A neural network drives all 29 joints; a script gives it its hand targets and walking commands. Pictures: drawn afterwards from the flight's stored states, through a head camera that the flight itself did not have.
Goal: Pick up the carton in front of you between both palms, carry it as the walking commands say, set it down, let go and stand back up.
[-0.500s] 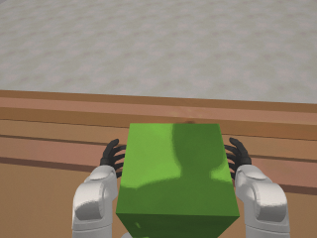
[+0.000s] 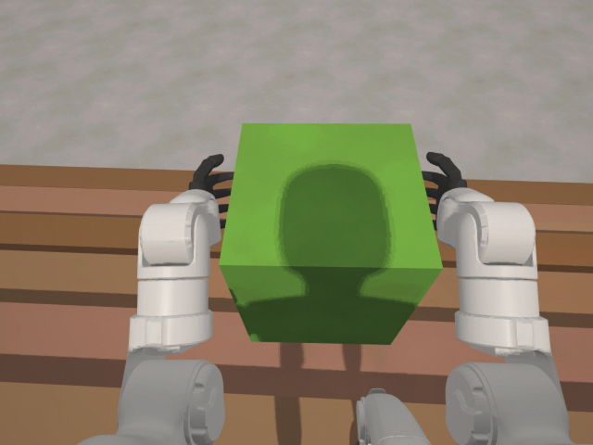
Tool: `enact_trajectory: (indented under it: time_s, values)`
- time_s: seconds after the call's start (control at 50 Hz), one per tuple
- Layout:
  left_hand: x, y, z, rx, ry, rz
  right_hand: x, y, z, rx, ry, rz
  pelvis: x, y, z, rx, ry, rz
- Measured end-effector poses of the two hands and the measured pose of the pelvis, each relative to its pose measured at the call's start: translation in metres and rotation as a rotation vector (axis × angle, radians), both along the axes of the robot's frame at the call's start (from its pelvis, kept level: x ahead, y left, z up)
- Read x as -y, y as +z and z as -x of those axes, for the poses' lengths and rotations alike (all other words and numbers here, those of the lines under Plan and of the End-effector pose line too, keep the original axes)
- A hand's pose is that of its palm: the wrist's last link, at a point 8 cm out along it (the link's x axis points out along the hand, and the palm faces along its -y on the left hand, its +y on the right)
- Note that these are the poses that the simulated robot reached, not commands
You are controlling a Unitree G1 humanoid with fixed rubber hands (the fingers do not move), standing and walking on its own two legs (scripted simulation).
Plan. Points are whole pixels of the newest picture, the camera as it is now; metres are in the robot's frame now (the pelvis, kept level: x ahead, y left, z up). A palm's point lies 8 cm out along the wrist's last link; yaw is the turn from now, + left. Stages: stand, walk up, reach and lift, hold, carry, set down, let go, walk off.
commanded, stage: carry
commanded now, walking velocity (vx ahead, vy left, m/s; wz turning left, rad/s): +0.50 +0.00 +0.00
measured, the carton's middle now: (322, 243) +0.37 -0.01 +0.03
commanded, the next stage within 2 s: none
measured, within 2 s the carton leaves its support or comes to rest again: neither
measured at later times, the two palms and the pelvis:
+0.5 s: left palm (202, 87) +0.66 +0.18 +0.08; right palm (372, 78) +0.69 -0.12 +0.07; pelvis +0.31 +0.00 -0.04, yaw +1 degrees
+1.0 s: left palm (237, 91) +1.01 +0.18 -0.18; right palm (342, 87) +1.01 -0.12 -0.17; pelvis +0.66 +0.04 -0.26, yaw +3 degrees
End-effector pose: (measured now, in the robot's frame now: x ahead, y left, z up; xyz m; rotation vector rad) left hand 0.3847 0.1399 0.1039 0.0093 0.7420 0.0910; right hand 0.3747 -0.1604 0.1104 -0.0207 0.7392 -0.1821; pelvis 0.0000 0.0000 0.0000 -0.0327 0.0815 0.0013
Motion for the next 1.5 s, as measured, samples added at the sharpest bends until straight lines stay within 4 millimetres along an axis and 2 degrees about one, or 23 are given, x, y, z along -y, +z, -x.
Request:
enact_trajectory:
  time_s: [0.08,0.18,0.26,0.32,0.44,0.52,0.56,0.62,0.68,0.74,0.8,0.9,0.96,1.02,1.1,1.18,1.26,1.34,1.4,1.46,1.5]
  values:
    - [-0.004,0.001,-0.047,0.013,0.035,0.007,-0.004,0.000,-0.056,0.014,0.012,-0.018,0.005,-0.002,-0.052,-0.010,0.014,-0.011]
    - [-0.010,-0.006,-0.099,0.039,0.109,-0.030,-0.012,-0.016,-0.128,0.040,0.073,-0.052,0.015,-0.020,-0.121,0.010,0.028,-0.027]
    - [-0.023,-0.024,-0.128,-0.008,0.158,-0.021,-0.025,-0.032,-0.171,-0.007,0.115,-0.049,0.022,-0.019,-0.164,0.006,0.019,-0.028]
    - [-0.029,-0.030,-0.156,-0.019,0.176,-0.003,-0.031,-0.034,-0.204,-0.018,0.124,-0.043,0.025,-0.016,-0.195,-0.005,0.021,-0.038]
    - [-0.036,-0.021,-0.236,0.053,0.169,-0.006,-0.038,-0.031,-0.278,0.053,0.106,-0.066,0.015,-0.026,-0.266,-0.012,0.018,-0.037]
    - [-0.045,-0.028,-0.295,0.085,0.148,-0.028,-0.046,-0.045,-0.331,0.086,0.093,-0.081,0.000,-0.053,-0.327,0.005,0.006,-0.015]
    - [-0.049,-0.042,-0.328,0.096,0.123,-0.034,-0.050,-0.058,-0.359,0.097,0.086,-0.066,-0.009,-0.077,-0.362,0.022,0.005,0.001]
    - [-0.045,-0.074,-0.386,0.124,0.044,-0.023,-0.045,-0.082,-0.396,0.126,0.046,-0.006,-0.022,-0.125,-0.416,0.067,0.021,0.013]
    - [-0.035,-0.115,-0.433,0.099,-0.016,-0.013,-0.036,-0.120,-0.427,0.098,0.022,0.008,-0.032,-0.163,-0.453,0.066,0.027,-0.010]
    - [-0.030,-0.160,-0.465,0.010,-0.037,-0.023,-0.032,-0.166,-0.454,0.009,-0.001,-0.004,-0.041,-0.182,-0.483,0.060,0.022,-0.033]
    - [-0.032,-0.200,-0.494,-0.065,-0.030,-0.017,-0.034,-0.205,-0.484,-0.065,-0.008,-0.016,-0.047,-0.193,-0.515,0.048,0.014,-0.033]
    - [-0.041,-0.248,-0.553,-0.080,0.005,0.014,-0.043,-0.247,-0.550,-0.079,0.002,-0.012,-0.046,-0.214,-0.576,0.022,0.032,-0.025]
    - [-0.043,-0.270,-0.595,-0.041,0.027,0.033,-0.045,-0.266,-0.598,-0.039,0.010,-0.007,-0.043,-0.235,-0.623,0.018,0.045,-0.038]
    - [-0.046,-0.288,-0.643,0.026,0.051,0.023,-0.047,-0.286,-0.654,0.027,0.033,-0.020,-0.040,-0.268,-0.677,0.036,0.048,-0.053]
    - [-0.065,-0.315,-0.694,0.083,0.116,-0.011,-0.067,-0.316,-0.728,0.084,0.113,-0.032,-0.034,-0.310,-0.737,0.053,0.026,-0.024]
    - [-0.079,-0.348,-0.733,0.012,0.145,0.024,-0.084,-0.348,-0.778,0.011,0.141,-0.039,-0.029,-0.323,-0.792,0.046,0.023,-0.019]
    - [-0.086,-0.365,-0.787,-0.017,0.143,0.013,-0.090,-0.370,-0.830,-0.017,0.139,-0.048,-0.035,-0.332,-0.849,0.033,0.021,-0.029]
    - [-0.091,-0.368,-0.857,0.032,0.115,-0.026,-0.095,-0.384,-0.892,0.034,0.121,-0.065,-0.049,-0.354,-0.910,0.030,0.004,-0.029]
    - [-0.097,-0.375,-0.915,0.089,0.096,-0.038,-0.101,-0.396,-0.943,0.091,0.107,-0.071,-0.062,-0.383,-0.964,0.037,0.000,-0.009]
    - [-0.098,-0.397,-0.980,0.142,0.044,-0.024,-0.101,-0.412,-0.993,0.145,0.072,-0.036,-0.075,-0.425,-1.022,0.066,0.010,-0.003]
    - [-0.093,-0.417,-1.017,0.138,0.004,-0.014,-0.095,-0.430,-1.019,0.138,0.041,-0.014,-0.081,-0.448,-1.051,0.068,0.018,-0.020]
